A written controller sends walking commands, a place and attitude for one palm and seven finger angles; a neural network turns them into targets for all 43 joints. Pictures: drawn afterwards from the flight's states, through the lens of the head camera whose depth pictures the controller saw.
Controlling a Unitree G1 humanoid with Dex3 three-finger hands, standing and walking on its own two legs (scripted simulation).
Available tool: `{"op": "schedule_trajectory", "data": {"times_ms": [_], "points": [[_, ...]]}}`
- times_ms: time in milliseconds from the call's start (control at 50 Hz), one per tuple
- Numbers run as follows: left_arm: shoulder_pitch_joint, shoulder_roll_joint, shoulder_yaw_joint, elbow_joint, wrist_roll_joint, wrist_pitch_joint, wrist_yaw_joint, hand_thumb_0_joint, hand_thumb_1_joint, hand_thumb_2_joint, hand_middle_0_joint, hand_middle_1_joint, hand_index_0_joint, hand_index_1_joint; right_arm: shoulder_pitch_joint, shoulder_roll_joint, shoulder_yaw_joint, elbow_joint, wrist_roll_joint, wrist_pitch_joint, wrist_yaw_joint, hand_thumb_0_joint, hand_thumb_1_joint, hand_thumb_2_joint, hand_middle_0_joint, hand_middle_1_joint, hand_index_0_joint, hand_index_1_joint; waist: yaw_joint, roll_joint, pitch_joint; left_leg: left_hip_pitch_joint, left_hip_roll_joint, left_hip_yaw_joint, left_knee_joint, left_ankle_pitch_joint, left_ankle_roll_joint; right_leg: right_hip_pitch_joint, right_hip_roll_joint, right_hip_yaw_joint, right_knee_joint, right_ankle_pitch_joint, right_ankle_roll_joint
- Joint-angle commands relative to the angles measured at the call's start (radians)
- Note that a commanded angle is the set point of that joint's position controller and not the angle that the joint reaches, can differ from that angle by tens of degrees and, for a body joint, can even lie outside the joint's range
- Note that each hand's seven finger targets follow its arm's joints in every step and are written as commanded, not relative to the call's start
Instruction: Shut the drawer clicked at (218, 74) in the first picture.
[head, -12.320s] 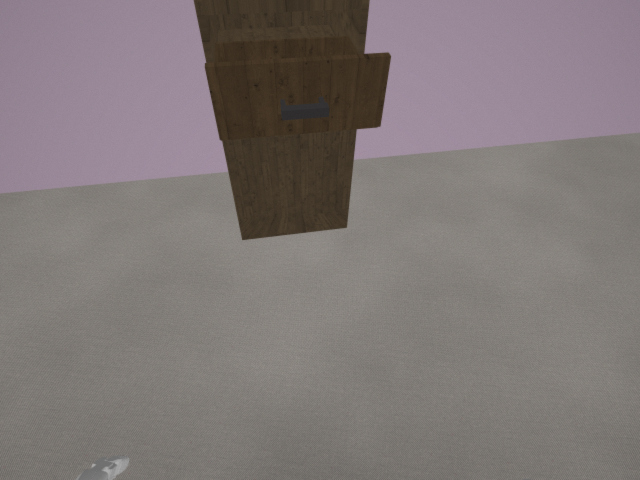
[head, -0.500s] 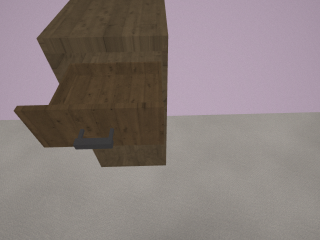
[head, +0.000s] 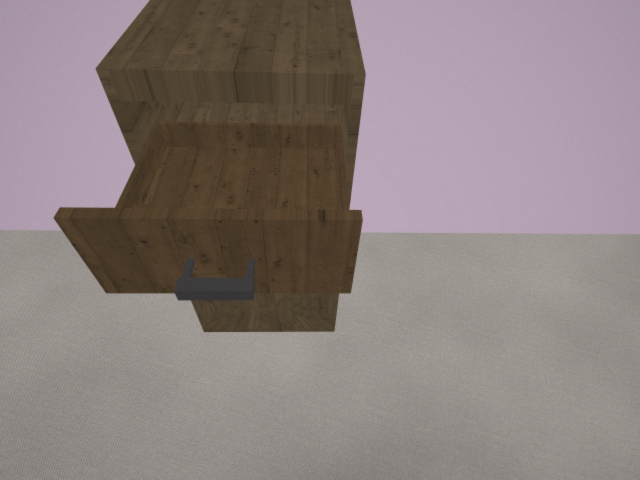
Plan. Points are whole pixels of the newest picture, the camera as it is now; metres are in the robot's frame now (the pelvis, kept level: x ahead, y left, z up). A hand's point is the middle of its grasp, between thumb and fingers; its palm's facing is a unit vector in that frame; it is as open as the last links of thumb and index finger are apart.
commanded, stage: shuffle to correct the standing spot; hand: left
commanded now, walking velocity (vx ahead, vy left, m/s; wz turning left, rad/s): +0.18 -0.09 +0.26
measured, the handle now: (218, 277) +0.38 +0.17 +0.01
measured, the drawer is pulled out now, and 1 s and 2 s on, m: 0.29 0.29 0.29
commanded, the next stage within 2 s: come to a stop and stand still in 0.32 s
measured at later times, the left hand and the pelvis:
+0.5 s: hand out of the picture +0.01 +0.13 -0.20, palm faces +0.09 -0.99 -0.12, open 7.4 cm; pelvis +0.09 -0.02 -0.02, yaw +3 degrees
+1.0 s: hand (238, 466) +0.17 +0.13 -0.17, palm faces +0.09 -0.96 -0.26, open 7.4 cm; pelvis +0.11 -0.07 -0.01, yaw +4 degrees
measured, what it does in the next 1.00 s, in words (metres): walks ahead: right foot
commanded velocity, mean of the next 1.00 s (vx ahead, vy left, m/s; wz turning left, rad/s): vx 0.00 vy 0.01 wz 0.04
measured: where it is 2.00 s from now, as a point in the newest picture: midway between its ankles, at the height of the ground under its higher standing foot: outside the picture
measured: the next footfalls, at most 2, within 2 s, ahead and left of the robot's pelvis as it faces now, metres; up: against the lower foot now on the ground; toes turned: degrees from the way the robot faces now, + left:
right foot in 0.80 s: +0.22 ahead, -0.18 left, +0.00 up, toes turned +0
left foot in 1.16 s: +0.10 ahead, +0.04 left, +0.00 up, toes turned +6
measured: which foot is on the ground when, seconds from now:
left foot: down 0.00-0.82, up 0.84-1.00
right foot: down 0.00-0.44, up 0.46-0.78, down 0.80-1.00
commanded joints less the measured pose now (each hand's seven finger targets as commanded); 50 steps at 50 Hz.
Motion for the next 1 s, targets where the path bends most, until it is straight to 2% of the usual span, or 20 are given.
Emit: {"op": "schedule_trajectory", "data": {"times_ms": [0, 120, 180, 220, 280, 320, 340, 380, 400, 420, 460, 560, 680, 740, 760, 780, 800, 840, 880, 980], "points": [[0.045, 0.062, 0.012, -0.031, 0.017, -0.005, -0.006, 0.000, 0.900, 0.900, -0.200, -0.300, -0.200, -0.300, 0.078, -0.138, -0.035, -0.022, -0.007, 0.000, -0.011, 0.000, -0.900, -0.900, 0.200, 0.300, 0.200, 0.300, -0.005, 0.063, 0.095, -0.045, 0.225, -0.284, -0.203, -0.195, 0.024, -0.106, -0.005, -0.023, 0.046, -0.101, -0.050], [0.065, 0.056, 0.018, -0.031, 0.018, -0.019, -0.012, 0.000, 0.900, 0.900, -0.200, -0.300, -0.200, -0.300, 0.089, -0.126, -0.038, -0.029, -0.009, -0.004, -0.017, 0.000, -0.900, -0.900, 0.200, 0.300, 0.200, 0.300, 0.001, 0.077, 0.091, -0.029, 0.238, -0.334, -0.131, -0.017, 0.073, -0.128, -0.005, -0.029, 0.072, -0.080, -0.058], [0.111, 0.062, 0.025, -0.015, 0.014, -0.026, -0.010, 0.000, 0.900, 0.900, -0.200, -0.300, -0.200, -0.300, 0.064, -0.113, -0.038, -0.041, -0.008, -0.012, -0.016, 0.000, -0.900, -0.900, 0.200, 0.300, 0.200, 0.300, 0.018, 0.025, 0.073, -0.104, 0.187, -0.259, -0.043, 0.082, 0.048, -0.017, -0.035, -0.002, 0.031, 0.013, -0.072], [0.170, 0.087, 0.033, 0.008, 0.012, -0.033, -0.006, 0.000, 0.900, 0.900, -0.200, -0.300, -0.200, -0.300, 0.051, -0.095, -0.034, -0.051, -0.006, -0.020, -0.015, 0.000, -0.900, -0.900, 0.200, 0.300, 0.200, 0.300, 0.031, -0.070, 0.027, -0.175, 0.108, -0.128, 0.098, 0.126, 0.010, 0.112, -0.097, 0.063, 0.003, 0.175, -0.100], [0.256, 0.135, 0.052, 0.029, 0.013, -0.036, 0.004, 0.000, 0.900, 0.900, -0.200, -0.300, -0.200, -0.300, -0.021, -0.056, -0.034, -0.086, -0.012, -0.017, -0.008, 0.000, -0.900, -0.900, 0.200, 0.300, 0.200, 0.300, 0.063, -0.214, 0.044, -0.379, 0.046, 0.000, 0.333, -0.207, -0.033, 0.254, -0.247, 0.216, -0.057, 0.478, -0.205], [0.266, 0.129, 0.051, 0.033, 0.026, -0.038, 0.009, 0.000, 0.900, 0.900, -0.200, -0.300, -0.200, -0.300, -0.084, -0.048, -0.038, -0.110, -0.009, -0.018, -0.001, 0.000, -0.900, -0.900, 0.200, 0.300, 0.200, 0.300, 0.072, -0.147, 0.082, -0.433, 0.068, -0.008, 0.375, -0.315, -0.032, 0.254, -0.272, 0.223, -0.057, 0.598, -0.250], [0.239, 0.128, 0.049, 0.025, 0.028, -0.036, 0.009, 0.000, 0.900, 0.900, -0.200, -0.300, -0.200, -0.300, -0.083, -0.041, -0.038, -0.110, -0.007, -0.017, 0.002, 0.000, -0.900, -0.900, 0.200, 0.300, 0.200, 0.300, 0.052, -0.125, 0.089, -0.375, 0.078, -0.009, 0.311, -0.295, -0.029, 0.200, -0.254, 0.190, -0.037, 0.572, -0.238], [0.112, 0.118, 0.045, -0.010, 0.013, -0.028, 0.003, 0.000, 0.900, 0.900, -0.200, -0.300, -0.200, -0.300, 0.097, -0.040, -0.041, -0.045, -0.012, -0.023, 0.001, 0.000, -0.900, -0.900, 0.200, 0.300, 0.200, 0.300, -0.065, -0.034, 0.034, -0.005, 0.063, -0.001, 0.027, -0.015, -0.020, -0.017, -0.137, 0.040, 0.162, 0.485, -0.154], [0.086, 0.082, 0.042, -0.037, 0.002, -0.027, -0.006, 0.000, 0.900, 0.900, -0.200, -0.300, -0.200, -0.300, 0.246, -0.138, -0.061, 0.004, -0.025, -0.032, -0.013, 0.000, -0.900, -0.900, 0.200, 0.300, 0.200, 0.300, -0.110, 0.189, -0.034, 0.214, 0.257, -0.297, -0.041, 0.251, 0.058, -0.242, -0.007, -0.052, 0.439, 0.239, -0.073], [0.030, 0.067, 0.030, -0.078, -0.001, -0.032, -0.006, 0.000, 0.900, 0.900, -0.200, -0.300, -0.200, -0.300, 0.336, -0.197, -0.064, 0.031, -0.025, -0.025, -0.030, 0.000, -0.900, -0.900, 0.200, 0.300, 0.200, 0.300, -0.124, 0.298, -0.037, 0.320, 0.455, -0.523, -0.103, 0.682, 0.147, -0.429, 0.057, -0.053, 0.645, -0.283, -0.041], [-0.019, 0.091, 0.045, -0.089, 0.012, -0.019, 0.006, 0.000, 0.900, 0.900, -0.200, -0.300, -0.200, -0.300, 0.230, -0.157, -0.043, -0.003, -0.021, -0.016, -0.030, 0.000, -0.900, -0.900, 0.200, 0.300, 0.200, 0.300, -0.081, 0.176, 0.048, 0.158, 0.478, -0.437, -0.071, 0.820, 0.199, -0.431, -0.010, 0.039, 0.736, -0.291, -0.052], [0.055, 0.019, 0.031, -0.058, 0.002, 0.013, -0.005, 0.000, 0.900, 0.900, -0.200, -0.300, -0.200, -0.300, 0.039, -0.134, -0.025, -0.067, -0.011, -0.023, -0.037, 0.000, -0.900, -0.900, 0.200, 0.300, 0.200, 0.300, 0.018, 0.120, 0.067, 0.018, 0.318, -0.144, -0.068, 0.951, 0.085, -0.238, -0.021, 0.000, 0.476, -0.090, -0.011], [-0.031, 0.076, 0.052, -0.130, 0.004, 0.023, -0.006, 0.000, 0.900, 0.900, -0.200, -0.300, -0.200, -0.300, 0.012, -0.178, -0.066, -0.100, -0.013, 0.013, -0.029, 0.000, -0.900, -0.900, 0.200, 0.300, 0.200, 0.300, 0.000, 0.183, 0.051, 0.065, 0.312, -0.120, -0.023, 0.832, 0.059, -0.194, 0.010, -0.049, 0.259, -0.002, -0.015], [0.040, 0.122, 0.069, -0.135, 0.009, 0.000, -0.007, 0.000, 0.900, 0.900, -0.200, -0.300, -0.200, -0.300, -0.001, -0.185, -0.084, -0.120, -0.010, 0.028, -0.019, 0.000, -0.900, -0.900, 0.200, 0.300, 0.200, 0.300, 0.045, 0.114, -0.029, 0.062, 0.252, -0.092, 0.122, 0.613, -0.005, -0.048, -0.012, -0.031, 0.046, 0.280, -0.017], [0.068, 0.172, 0.076, -0.132, 0.014, -0.010, -0.003, 0.000, 0.900, 0.900, -0.200, -0.300, -0.200, -0.300, 0.016, -0.163, -0.088, -0.126, -0.003, 0.030, -0.014, 0.000, -0.900, -0.900, 0.200, 0.300, 0.200, 0.300, 0.046, -0.004, -0.080, -0.001, 0.175, -0.058, 0.217, 0.376, -0.046, 0.042, -0.089, 0.069, 0.041, 0.610, -0.046], [0.070, 0.241, 0.090, -0.134, 0.019, -0.017, 0.003, 0.000, 0.900, 0.900, -0.200, -0.300, -0.200, -0.300, 0.081, -0.121, -0.091, -0.128, 0.004, 0.034, -0.010, 0.000, -0.900, -0.900, 0.200, 0.300, 0.200, 0.300, 0.030, -0.209, -0.141, -0.139, 0.050, -0.007, 0.384, -0.088, -0.090, 0.148, -0.289, 0.291, 0.033, 0.947, -0.153], [0.083, 0.266, 0.093, -0.140, 0.012, -0.016, 0.002, 0.000, 0.900, 0.900, -0.200, -0.300, -0.200, -0.300, 0.084, -0.103, -0.089, -0.137, 0.011, 0.042, -0.015, 0.000, -0.900, -0.900, 0.200, 0.300, 0.200, 0.300, 0.048, -0.259, -0.174, -0.158, 0.031, -0.071, 0.537, -0.431, -0.094, 0.123, -0.414, 0.350, -0.035, 1.010, -0.266], [0.010, 0.233, 0.088, -0.163, 0.017, -0.009, 0.006, 0.000, 0.900, 0.900, -0.200, -0.300, -0.200, -0.300, 0.016, -0.081, -0.085, -0.140, 0.003, 0.063, -0.009, 0.000, -0.900, -0.900, 0.200, 0.300, 0.200, 0.300, 0.042, -0.234, -0.091, -0.218, 0.055, -0.117, 0.710, -0.387, -0.097, -0.004, -0.350, 0.319, -0.074, 0.763, -0.275], [-0.049, 0.217, 0.089, -0.184, 0.016, 0.003, 0.012, 0.000, 0.900, 0.900, -0.200, -0.300, -0.200, -0.300, -0.014, -0.095, -0.087, -0.145, -0.002, 0.069, -0.003, 0.000, -0.900, -0.900, 0.200, 0.300, 0.200, 0.300, 0.029, -0.206, -0.069, -0.269, 0.063, -0.120, 0.758, -0.315, -0.110, -0.020, -0.310, 0.262, -0.062, 0.710, -0.248], [-0.073, 0.249, 0.103, -0.218, 0.026, 0.011, 0.010, 0.000, 0.900, 0.900, -0.200, -0.300, -0.200, -0.300, -0.054, -0.098, -0.080, -0.169, -0.003, 0.072, 0.018, 0.000, -0.900, -0.900, 0.200, 0.300, 0.200, 0.300, 0.040, -0.161, -0.098, -0.219, 0.057, -0.068, 0.551, -0.233, -0.132, -0.054, -0.276, 0.224, -0.108, 0.370, -0.217]]}}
